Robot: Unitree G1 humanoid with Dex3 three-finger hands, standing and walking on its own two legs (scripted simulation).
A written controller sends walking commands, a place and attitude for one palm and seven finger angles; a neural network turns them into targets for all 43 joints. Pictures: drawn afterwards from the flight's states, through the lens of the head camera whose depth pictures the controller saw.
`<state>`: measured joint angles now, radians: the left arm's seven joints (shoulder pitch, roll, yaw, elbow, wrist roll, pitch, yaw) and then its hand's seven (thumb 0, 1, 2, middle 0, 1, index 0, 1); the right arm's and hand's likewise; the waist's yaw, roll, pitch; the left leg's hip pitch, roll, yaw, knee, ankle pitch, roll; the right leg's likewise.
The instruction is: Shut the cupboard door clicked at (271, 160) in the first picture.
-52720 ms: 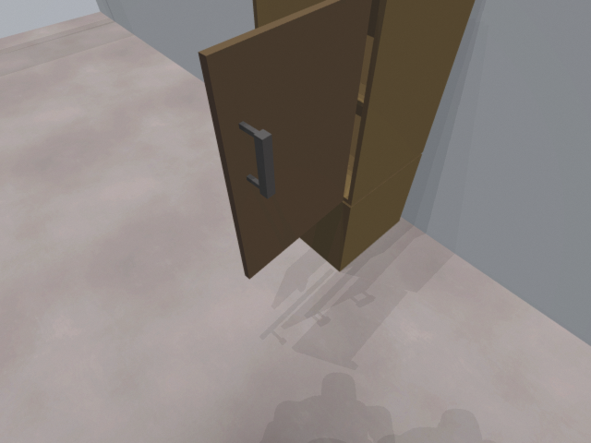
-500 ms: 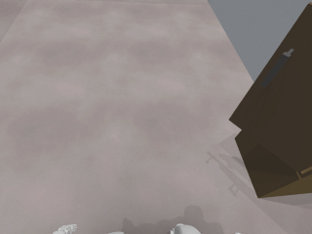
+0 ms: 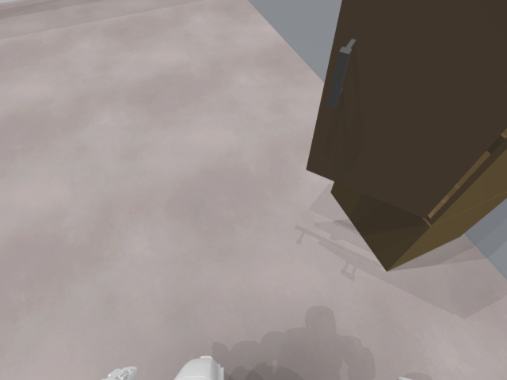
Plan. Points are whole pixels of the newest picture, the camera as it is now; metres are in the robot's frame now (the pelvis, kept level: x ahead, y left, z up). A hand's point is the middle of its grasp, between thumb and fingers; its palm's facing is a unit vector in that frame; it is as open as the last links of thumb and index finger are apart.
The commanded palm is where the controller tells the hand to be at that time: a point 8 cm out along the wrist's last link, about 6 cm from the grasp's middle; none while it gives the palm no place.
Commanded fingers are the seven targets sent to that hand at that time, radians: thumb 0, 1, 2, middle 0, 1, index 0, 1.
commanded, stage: turn to face it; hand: left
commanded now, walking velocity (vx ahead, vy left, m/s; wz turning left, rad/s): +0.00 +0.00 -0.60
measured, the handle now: (341, 74) +0.72 -0.16 +0.05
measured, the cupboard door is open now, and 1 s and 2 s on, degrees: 37 37 37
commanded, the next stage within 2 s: take the last steps up to it in 0.66 s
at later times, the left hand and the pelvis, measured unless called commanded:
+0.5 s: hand (173, 346) +0.19 +0.16 -0.16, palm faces -0.29 -0.92 -0.27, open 7.4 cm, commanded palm none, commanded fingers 0.00 0.90 0.90 -0.20 -0.30 -0.20 -0.30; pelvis +0.01 +0.00 -0.01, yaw -17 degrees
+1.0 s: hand (181, 348) +0.18 +0.15 -0.16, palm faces -0.40 -0.90 -0.16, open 7.4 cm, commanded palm none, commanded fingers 0.00 0.90 0.90 -0.20 -0.30 -0.20 -0.30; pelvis +0.05 +0.00 +0.01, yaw -24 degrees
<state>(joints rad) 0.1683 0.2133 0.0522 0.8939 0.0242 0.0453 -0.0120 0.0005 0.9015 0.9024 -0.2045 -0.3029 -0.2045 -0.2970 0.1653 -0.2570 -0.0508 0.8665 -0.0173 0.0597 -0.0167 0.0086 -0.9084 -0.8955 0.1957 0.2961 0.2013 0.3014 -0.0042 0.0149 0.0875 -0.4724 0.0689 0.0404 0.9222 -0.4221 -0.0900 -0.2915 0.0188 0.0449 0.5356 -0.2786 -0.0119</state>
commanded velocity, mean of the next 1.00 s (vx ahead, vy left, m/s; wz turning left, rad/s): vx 0.07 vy -0.01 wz -0.31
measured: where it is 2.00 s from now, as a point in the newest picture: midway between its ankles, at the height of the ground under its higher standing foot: (290, 366)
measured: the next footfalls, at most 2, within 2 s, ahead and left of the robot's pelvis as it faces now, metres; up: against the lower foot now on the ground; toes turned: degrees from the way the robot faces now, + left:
left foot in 0.10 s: +0.07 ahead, +0.14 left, +0.00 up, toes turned +0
right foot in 0.46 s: +0.00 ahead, -0.13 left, +0.00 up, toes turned -20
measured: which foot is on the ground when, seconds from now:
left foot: up 0.00-0.08, down 0.10-0.46, up 0.48-0.76, down 0.78-1.00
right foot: down 0.00-0.10, up 0.12-0.44, down 0.46-0.78, up 0.80-1.00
